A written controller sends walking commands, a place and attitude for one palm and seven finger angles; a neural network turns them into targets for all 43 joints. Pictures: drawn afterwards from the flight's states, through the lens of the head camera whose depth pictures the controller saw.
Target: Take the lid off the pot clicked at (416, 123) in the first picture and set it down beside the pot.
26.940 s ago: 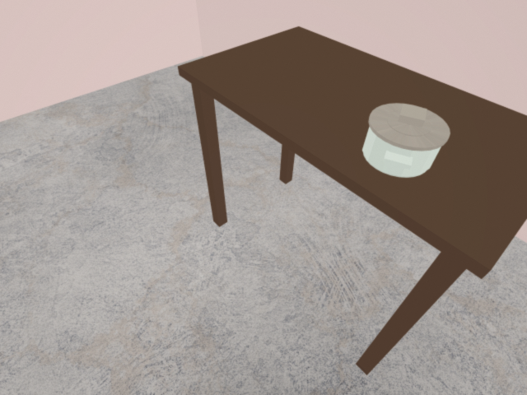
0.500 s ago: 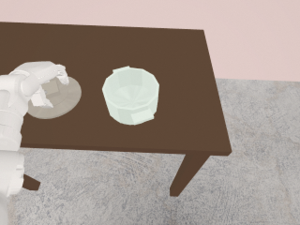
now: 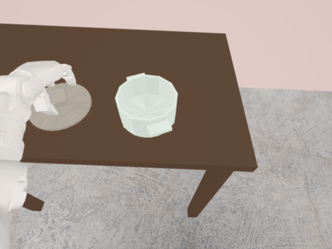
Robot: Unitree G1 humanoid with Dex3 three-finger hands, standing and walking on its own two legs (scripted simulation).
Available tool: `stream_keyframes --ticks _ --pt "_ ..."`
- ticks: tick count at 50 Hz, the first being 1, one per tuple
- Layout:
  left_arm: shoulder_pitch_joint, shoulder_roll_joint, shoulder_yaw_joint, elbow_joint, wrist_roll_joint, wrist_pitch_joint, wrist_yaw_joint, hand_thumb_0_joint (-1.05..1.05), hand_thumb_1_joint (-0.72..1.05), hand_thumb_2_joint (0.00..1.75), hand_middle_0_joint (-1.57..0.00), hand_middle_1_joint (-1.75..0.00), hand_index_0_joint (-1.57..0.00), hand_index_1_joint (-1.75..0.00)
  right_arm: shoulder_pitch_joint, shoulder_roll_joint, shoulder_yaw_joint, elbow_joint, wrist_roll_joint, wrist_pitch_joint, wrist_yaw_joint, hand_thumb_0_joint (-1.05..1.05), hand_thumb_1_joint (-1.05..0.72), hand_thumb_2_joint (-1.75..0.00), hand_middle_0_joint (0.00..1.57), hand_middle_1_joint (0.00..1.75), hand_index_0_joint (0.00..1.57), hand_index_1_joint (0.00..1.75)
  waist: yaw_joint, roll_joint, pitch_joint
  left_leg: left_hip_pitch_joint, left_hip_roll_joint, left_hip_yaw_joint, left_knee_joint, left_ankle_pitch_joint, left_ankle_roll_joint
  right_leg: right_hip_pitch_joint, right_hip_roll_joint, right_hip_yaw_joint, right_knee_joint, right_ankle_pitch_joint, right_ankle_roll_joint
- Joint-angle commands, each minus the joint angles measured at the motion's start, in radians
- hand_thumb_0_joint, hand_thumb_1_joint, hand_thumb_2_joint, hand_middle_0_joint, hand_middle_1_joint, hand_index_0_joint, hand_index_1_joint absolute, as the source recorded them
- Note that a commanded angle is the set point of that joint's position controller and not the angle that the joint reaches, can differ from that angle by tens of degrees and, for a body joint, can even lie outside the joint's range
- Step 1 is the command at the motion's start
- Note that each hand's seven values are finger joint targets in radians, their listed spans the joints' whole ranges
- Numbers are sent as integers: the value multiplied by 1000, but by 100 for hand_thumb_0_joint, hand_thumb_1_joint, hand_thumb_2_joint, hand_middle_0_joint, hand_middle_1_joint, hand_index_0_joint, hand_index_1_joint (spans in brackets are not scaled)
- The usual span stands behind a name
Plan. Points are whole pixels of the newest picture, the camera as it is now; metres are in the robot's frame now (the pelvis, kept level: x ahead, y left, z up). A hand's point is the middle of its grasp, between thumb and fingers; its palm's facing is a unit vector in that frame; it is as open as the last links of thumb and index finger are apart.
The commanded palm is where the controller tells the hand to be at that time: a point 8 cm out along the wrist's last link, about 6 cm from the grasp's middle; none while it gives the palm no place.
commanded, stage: raise the empty hand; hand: left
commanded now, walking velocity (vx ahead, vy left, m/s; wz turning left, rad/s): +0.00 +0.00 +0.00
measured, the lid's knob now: (56, 98) +0.48 +0.27 +0.06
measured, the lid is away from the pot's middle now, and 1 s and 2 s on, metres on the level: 0.24 0.24 0.24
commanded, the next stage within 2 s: draw the hand back to the body in 1.10 s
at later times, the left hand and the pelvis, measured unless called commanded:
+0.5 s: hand (39, 75) +0.47 +0.27 +0.15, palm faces -0.35 -0.03 -0.94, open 11.0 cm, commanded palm +0.47 +0.27 +0.23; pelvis +0.01 +0.00 +0.01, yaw +0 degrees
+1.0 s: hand (18, 56) +0.47 +0.29 +0.21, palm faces -0.30 -0.05 -0.95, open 11.0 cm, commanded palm +0.46 +0.28 +0.28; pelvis +0.01 +0.00 +0.01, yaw +1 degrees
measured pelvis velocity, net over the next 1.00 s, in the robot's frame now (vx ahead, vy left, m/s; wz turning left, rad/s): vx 0.01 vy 0.00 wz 0.02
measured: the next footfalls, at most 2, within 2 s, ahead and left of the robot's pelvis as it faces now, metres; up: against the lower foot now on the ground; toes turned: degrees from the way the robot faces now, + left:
none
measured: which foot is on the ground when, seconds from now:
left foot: down 0.00-1.00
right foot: down 0.00-1.00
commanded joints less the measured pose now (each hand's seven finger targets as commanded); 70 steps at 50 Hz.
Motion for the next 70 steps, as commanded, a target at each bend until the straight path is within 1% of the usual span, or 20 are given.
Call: stream_keyframes --ticks 1,2,6,10,15,18,24,28,31,38,41,47,50,54,58,61,63,67,69,70 --pt "-486 301 84 -165 -9 23 25 0 -7 77 -40 -76 -40 -76 48 -162 -52 -84 -2 -18 -4 0 -90 -90 20 30 20 30 -2 68 -389 270 -5 -40 -55 427 9 109 67 -49 -28 237 -79" --pt "-489 272 61 -169 -16 27 17 0 -7 77 -40 -76 -40 -76 47 -161 -52 -82 -2 -20 -2 0 -90 -90 20 30 20 30 -4 52 -383 270 -3 -39 -58 427 11 111 67 -51 -32 239 -78" --pt "-476 354 128 -181 -13 28 9 0 -7 77 -40 -76 -40 -76 45 -163 -53 -95 -3 -14 -1 0 -90 -90 20 30 20 30 7 41 -416 281 -5 -41 -58 473 14 160 66 -44 -34 276 -76" --pt "-488 306 89 -210 -20 35 -6 0 -7 77 -40 -76 -40 -76 33 -158 -55 -100 -3 -10 8 0 -90 -90 20 30 20 30 3 70 -403 310 -1 -46 -63 524 12 146 66 -49 -43 283 -76" --pt "-516 339 108 -235 -20 44 -19 0 -7 77 -40 -76 -40 -76 24 -160 -55 -104 -3 -8 12 0 -90 -90 20 30 20 30 6 69 -414 323 -2 -49 -73 534 13 170 65 -46 -52 293 -76" --pt "-551 278 49 -223 -29 59 -34 0 -7 77 -40 -76 -40 -76 22 -164 -55 -96 1 -8 13 0 -90 -90 20 30 20 30 -7 72 -383 327 3 -46 -82 512 9 143 62 -50 -63 272 -76" --pt "-611 335 82 -250 -21 74 -43 0 -7 77 -40 -76 -40 -76 17 -162 -50 -98 -3 -14 14 0 -90 -90 20 30 20 30 2 65 -413 330 -2 -51 -95 513 8 191 60 -47 -66 296 -76" --pt "-617 259 19 -220 -28 93 -64 0 -7 77 -40 -76 -40 -76 8 -163 -51 -96 2 -18 18 0 -90 -90 20 30 20 30 -8 64 -390 343 2 -48 -93 543 6 167 59 -51 -74 301 -75" --pt "-615 385 117 -257 -16 94 -64 0 -7 77 -40 -76 -40 -76 1 -163 -47 -109 -4 -21 17 0 -90 -90 20 30 20 30 12 43 -444 332 -10 -45 -95 549 16 250 58 -39 -71 350 -74" --pt "-602 313 43 -242 -30 126 -101 0 -7 77 -40 -76 -40 -76 -23 -169 -46 -114 5 -15 28 0 -90 -90 20 30 20 30 0 54 -371 318 -5 -40 -106 544 9 216 54 -49 -89 335 -73" --pt "-676 366 85 -357 -22 130 -108 0 -7 77 -40 -76 -40 -76 -20 -163 -51 -118 -3 -22 30 0 -90 -90 20 30 20 30 6 88 -456 391 -9 -60 -100 616 13 233 62 -42 -88 349 -71" --pt "-650 299 20 -222 -31 160 -135 0 -7 77 -40 -76 -40 -76 -22 -168 -40 -103 8 -20 30 0 -90 -90 20 30 20 30 -2 11 -336 296 -12 -38 -127 458 10 219 59 -59 -102 296 -70" --pt "-764 372 67 -375 -10 153 -126 0 -7 77 -40 -76 -40 -76 -28 -165 -47 -118 -1 -31 31 0 -90 -90 20 30 20 30 6 103 -457 382 -16 -57 -116 552 14 254 60 -42 -101 328 -76" --pt "-662 305 26 -219 -24 163 -142 0 -7 77 -40 -76 -40 -76 -13 -168 -40 -98 5 -28 30 0 -90 -90 20 30 20 30 2 23 -358 316 -9 -47 -132 480 5 220 60 -59 -105 285 -71" --pt "-715 258 -18 -279 -24 171 -140 0 -7 77 -40 -76 -40 -76 -29 -168 -47 -109 5 -28 34 0 -90 -90 20 30 20 30 -6 73 -365 349 -8 -54 -126 501 5 188 60 -58 -110 270 -78" --pt "-688 344 46 -206 -9 165 -138 0 -7 77 -40 -76 -40 -76 -19 -168 -34 -107 6 -26 25 0 -90 -90 20 30 20 30 5 10 -361 287 -16 -39 -141 421 13 243 59 -54 -103 276 -74" --pt "-671 325 36 -258 -17 160 -134 0 -7 77 -40 -76 -40 -76 -30 -170 -41 -123 6 -26 27 0 -90 -90 20 30 20 30 11 60 -387 315 -14 -46 -137 469 8 242 54 -53 -100 290 -81" --pt "-593 353 84 -318 -20 160 -134 0 -7 77 -40 -76 -40 -76 -51 -158 -38 -146 3 -28 32 0 -90 -90 20 30 20 30 27 47 -388 321 -13 -47 -140 480 12 265 55 -49 -102 290 -75" --pt "-553 427 153 -418 -30 155 -132 0 -7 77 -40 -76 -40 -76 -60 -163 -39 -166 1 -30 40 0 -90 -90 20 30 20 30 51 48 -438 337 -10 -59 -141 537 10 315 52 -44 -92 319 -74" --pt "-514 399 138 -412 -35 160 -137 0 -7 77 -40 -76 -40 -76 -82 -160 -38 -174 2 -32 41 0 -90 -90 20 30 20 30 47 58 -421 336 -13 -51 -133 546 16 305 50 -41 -94 330 -73"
